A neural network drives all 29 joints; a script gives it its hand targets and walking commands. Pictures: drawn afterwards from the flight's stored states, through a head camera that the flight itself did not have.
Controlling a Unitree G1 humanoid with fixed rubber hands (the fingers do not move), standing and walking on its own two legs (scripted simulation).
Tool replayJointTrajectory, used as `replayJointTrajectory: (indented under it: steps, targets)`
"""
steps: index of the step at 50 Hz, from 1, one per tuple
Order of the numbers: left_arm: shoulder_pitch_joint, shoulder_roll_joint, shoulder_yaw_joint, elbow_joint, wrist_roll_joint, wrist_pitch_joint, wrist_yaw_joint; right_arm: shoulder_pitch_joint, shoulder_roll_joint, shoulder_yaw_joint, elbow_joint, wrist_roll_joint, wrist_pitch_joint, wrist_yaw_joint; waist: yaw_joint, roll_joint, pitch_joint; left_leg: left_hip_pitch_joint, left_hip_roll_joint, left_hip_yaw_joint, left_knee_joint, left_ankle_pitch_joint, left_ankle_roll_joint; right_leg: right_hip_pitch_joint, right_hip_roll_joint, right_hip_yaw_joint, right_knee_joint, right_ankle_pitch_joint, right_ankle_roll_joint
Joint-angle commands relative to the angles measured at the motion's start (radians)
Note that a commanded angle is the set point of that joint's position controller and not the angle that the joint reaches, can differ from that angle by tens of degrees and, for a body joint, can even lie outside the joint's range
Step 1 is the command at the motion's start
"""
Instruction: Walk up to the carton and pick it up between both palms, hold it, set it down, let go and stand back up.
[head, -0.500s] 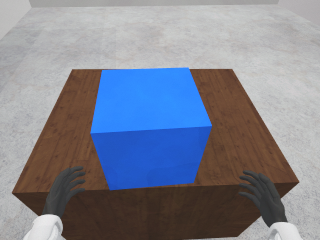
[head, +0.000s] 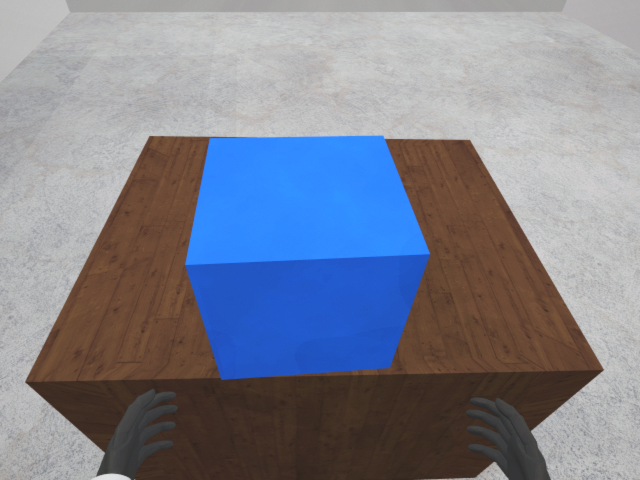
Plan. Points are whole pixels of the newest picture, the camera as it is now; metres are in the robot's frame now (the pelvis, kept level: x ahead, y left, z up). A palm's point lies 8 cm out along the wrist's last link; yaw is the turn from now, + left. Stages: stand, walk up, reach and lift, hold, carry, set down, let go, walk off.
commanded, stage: set down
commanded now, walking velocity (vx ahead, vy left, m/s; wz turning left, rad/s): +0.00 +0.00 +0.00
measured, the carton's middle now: (302, 257) +0.44 +0.05 +0.02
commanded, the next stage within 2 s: let go in 1.44 s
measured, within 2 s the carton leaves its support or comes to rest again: neither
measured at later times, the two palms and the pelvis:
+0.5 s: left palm (138, 464) +0.16 +0.23 -0.06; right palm (509, 472) +0.17 -0.22 -0.06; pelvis +0.02 +0.00 +0.00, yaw +0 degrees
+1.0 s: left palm (136, 467) +0.16 +0.24 -0.07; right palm out of the picture +0.16 -0.22 -0.07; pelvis +0.01 +0.00 +0.00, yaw +0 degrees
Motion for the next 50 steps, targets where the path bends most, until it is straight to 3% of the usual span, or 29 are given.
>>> replayJointTrajectory:
  steps: [1, 4, 12, 21, 26, 33, 38, 43, 47, 50]
  targets:
    - [-0.043, 0.08, 0.034, -0.085, 0.018, -0.006, -0.001, -0.036, -0.082, -0.031, -0.06, -0.027, -0.03, -0.001, -0.001, 0.024, 0.019, -0.149, -0.032, 0.029, -0.067, 0.117, -0.036, 0.05, 0.028, 0.021, -0.015, 0.005, -0.04]
    - [-0.036, 0.076, 0.026, -0.055, 0.034, 0.002, 0.001, -0.038, -0.073, -0.038, 0.0, -0.037, -0.043, -0.001, -0.004, 0.035, 0.015, -0.16, -0.034, 0.029, -0.06, 0.128, -0.039, 0.045, 0.028, 0.021, -0.008, 0.019, -0.038]
    - [-0.06, 0.066, 0.031, 0.011, 0.051, 0.026, -0.004, -0.082, -0.063, -0.019, 0.097, -0.067, -0.065, -0.005, -0.011, -0.007, -0.011, -0.149, -0.042, 0.031, -0.044, 0.163, -0.039, 0.035, 0.023, 0.028, 0.007, 0.068, -0.021]
    - [-0.064, 0.056, 0.038, 0.037, 0.086, 0.062, -0.012, -0.102, -0.057, -0.003, 0.182, -0.058, -0.072, -0.007, -0.008, 0.011, -0.031, -0.121, -0.046, 0.022, -0.036, 0.247, -0.048, 0.04, 0.028, 0.033, 0.001, 0.137, -0.024]
    - [-0.06, 0.051, 0.044, 0.013, 0.099, 0.089, -0.013, -0.114, -0.076, -0.011, 0.194, -0.061, -0.066, -0.005, -0.015, 0.021, -0.056, -0.086, -0.045, 0.021, -0.011, 0.359, -0.06, 0.049, 0.045, 0.027, 0.003, 0.206, -0.028]
    - [-0.095, 0.039, 0.048, 0.028, 0.108, 0.136, -0.015, -0.155, -0.081, -0.009, 0.212, -0.06, -0.039, 0.003, -0.011, 0.019, -0.057, -0.084, -0.047, 0.02, -0.009, 0.348, -0.066, 0.043, 0.046, 0.024, -0.003, 0.198, -0.029]
    - [-0.12, 0.034, 0.047, 0.009, 0.109, 0.159, -0.013, -0.177, -0.09, -0.03, 0.225, -0.07, -0.017, 0.01, -0.014, 0.048, -0.062, -0.074, -0.043, 0.017, -0.002, 0.363, -0.075, 0.025, 0.052, 0.018, -0.001, 0.179, -0.035]
    - [-0.118, 0.032, 0.047, 0.065, 0.115, 0.165, -0.012, -0.175, -0.094, -0.02, 0.27, -0.07, -0.024, 0.022, -0.018, 0.037, -0.071, -0.079, -0.042, 0.015, 0.006, 0.38, -0.08, 0.025, 0.052, 0.017, 0.003, 0.208, -0.038]
    - [-0.13, 0.033, 0.047, 0.076, 0.128, 0.163, -0.012, -0.2, -0.087, -0.042, 0.303, -0.082, -0.032, 0.024, -0.018, 0.052, -0.075, -0.072, -0.039, 0.007, 0.001, 0.34, -0.078, 0.005, 0.047, 0.018, 0.0, 0.157, -0.043]
    - [-0.161, 0.037, 0.043, 0.111, 0.115, 0.151, -0.007, -0.221, -0.084, -0.045, 0.31, -0.109, -0.047, 0.027, -0.02, 0.012, -0.044, -0.11, -0.036, 0.01, -0.007, 0.249, -0.065, -0.019, 0.041, 0.014, 0.01, 0.111, -0.036]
